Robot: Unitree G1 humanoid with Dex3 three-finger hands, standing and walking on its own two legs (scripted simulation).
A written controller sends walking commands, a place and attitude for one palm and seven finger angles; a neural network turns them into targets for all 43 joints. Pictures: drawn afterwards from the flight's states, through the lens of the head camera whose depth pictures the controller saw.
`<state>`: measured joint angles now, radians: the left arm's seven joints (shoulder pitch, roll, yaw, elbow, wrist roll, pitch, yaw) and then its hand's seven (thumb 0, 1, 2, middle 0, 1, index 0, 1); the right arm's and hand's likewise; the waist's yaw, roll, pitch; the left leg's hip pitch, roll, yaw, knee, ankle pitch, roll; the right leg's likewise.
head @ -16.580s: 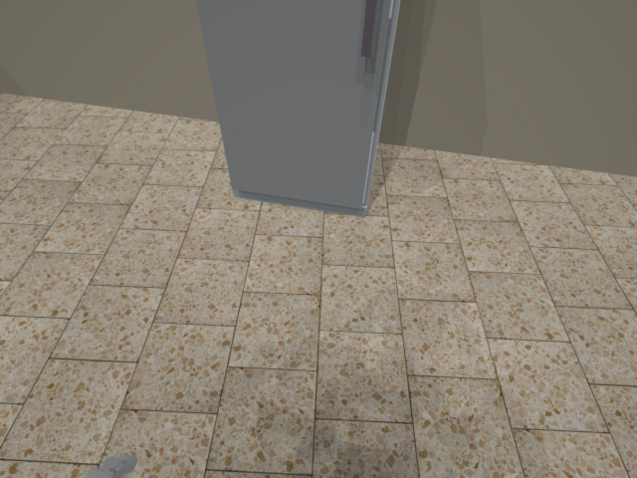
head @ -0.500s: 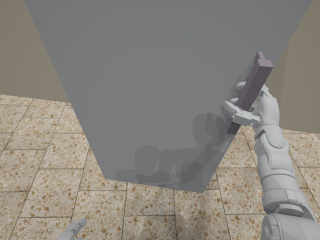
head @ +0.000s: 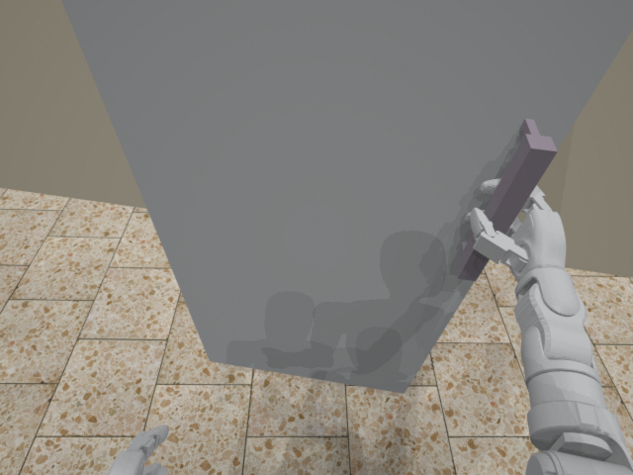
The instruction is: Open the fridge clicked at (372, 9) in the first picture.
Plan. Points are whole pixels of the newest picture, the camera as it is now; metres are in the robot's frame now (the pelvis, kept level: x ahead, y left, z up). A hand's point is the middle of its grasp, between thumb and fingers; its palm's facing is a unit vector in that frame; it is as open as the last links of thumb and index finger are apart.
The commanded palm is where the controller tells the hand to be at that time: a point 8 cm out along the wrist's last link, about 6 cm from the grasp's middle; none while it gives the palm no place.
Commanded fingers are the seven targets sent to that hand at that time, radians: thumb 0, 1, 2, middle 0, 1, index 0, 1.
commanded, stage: grip the handle and tug to test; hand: right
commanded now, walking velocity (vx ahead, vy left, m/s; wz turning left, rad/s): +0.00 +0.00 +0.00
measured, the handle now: (494, 207) +0.45 -0.19 +0.12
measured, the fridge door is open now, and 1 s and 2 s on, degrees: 0 6 30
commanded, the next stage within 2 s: pull the door a little, standing still in 0.40 s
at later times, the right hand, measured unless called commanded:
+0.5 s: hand (485, 238) +0.39 -0.16 +0.12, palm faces +0.04 +1.00 +0.01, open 6.2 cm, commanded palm +0.35 -0.22 +0.13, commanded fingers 0.00 -0.90 -0.90 0.45 1.40 0.45 1.40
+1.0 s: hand (486, 273) +0.34 -0.15 +0.13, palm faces +0.03 +1.00 +0.01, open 6.5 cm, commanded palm +0.31 -0.21 +0.13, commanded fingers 0.00 -0.90 -0.90 0.45 1.40 0.45 1.40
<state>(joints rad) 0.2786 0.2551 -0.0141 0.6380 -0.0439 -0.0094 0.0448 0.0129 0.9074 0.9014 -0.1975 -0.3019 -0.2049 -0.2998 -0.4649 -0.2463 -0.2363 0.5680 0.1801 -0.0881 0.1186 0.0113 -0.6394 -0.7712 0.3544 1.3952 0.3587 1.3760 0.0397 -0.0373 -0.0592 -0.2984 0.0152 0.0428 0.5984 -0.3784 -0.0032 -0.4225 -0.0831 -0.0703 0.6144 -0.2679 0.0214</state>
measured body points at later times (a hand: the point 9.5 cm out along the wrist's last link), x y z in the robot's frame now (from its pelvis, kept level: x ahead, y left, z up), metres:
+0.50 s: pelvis +0.03 +0.00 +0.00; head +0.04 +0.01 +0.45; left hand +0.16 +0.25 -0.10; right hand +0.38 -0.22 +0.13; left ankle -0.05 +0.12 -0.73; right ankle +0.02 -0.14 -0.73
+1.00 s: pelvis +0.06 -0.01 +0.01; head +0.06 +0.01 +0.46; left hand +0.23 +0.22 -0.08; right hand +0.33 -0.21 +0.13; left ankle -0.04 +0.12 -0.72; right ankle +0.02 -0.14 -0.73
